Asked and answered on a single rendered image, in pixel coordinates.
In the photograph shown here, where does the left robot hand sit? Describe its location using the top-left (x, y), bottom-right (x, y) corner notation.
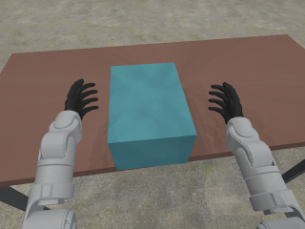
top-left (64, 78), bottom-right (99, 120)

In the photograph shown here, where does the right robot forearm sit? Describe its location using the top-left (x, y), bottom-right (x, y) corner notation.
top-left (225, 116), bottom-right (305, 222)

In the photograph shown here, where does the left robot forearm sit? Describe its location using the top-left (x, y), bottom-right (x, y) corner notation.
top-left (20, 110), bottom-right (83, 229)

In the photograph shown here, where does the right robot hand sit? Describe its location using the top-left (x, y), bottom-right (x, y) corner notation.
top-left (208, 82), bottom-right (244, 125)

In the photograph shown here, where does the carton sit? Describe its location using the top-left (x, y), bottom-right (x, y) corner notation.
top-left (108, 62), bottom-right (197, 171)

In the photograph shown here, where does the robot right upper arm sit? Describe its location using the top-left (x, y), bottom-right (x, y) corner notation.
top-left (256, 217), bottom-right (305, 229)

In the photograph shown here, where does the table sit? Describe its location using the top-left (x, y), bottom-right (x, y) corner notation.
top-left (0, 34), bottom-right (305, 212)

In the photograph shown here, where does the robot left upper arm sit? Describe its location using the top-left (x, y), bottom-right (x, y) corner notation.
top-left (23, 208), bottom-right (77, 229)

